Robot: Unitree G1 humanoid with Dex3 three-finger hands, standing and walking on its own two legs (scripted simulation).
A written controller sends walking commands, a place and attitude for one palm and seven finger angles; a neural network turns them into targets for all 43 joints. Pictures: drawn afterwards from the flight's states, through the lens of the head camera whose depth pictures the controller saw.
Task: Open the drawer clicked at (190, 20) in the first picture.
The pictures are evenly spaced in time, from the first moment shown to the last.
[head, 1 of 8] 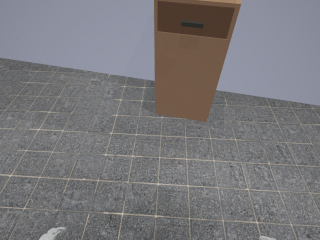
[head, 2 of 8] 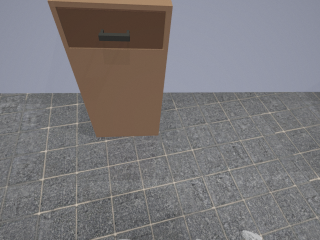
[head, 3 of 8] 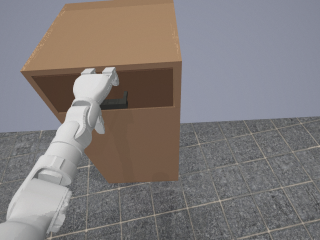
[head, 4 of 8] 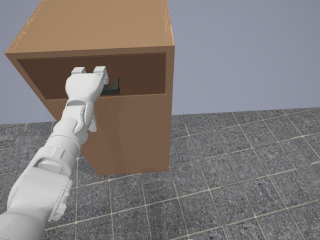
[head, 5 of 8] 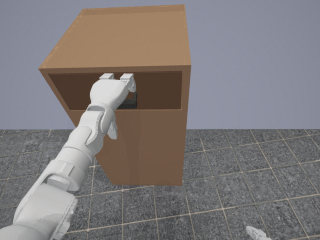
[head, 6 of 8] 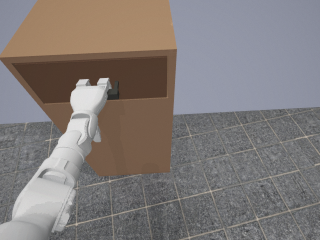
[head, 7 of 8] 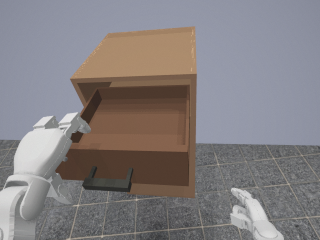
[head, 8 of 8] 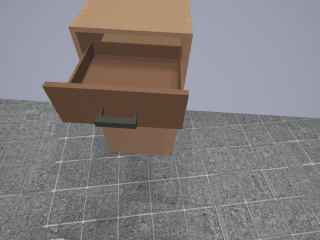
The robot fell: no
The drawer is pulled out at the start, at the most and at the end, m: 0.00 0.30 0.30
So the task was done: yes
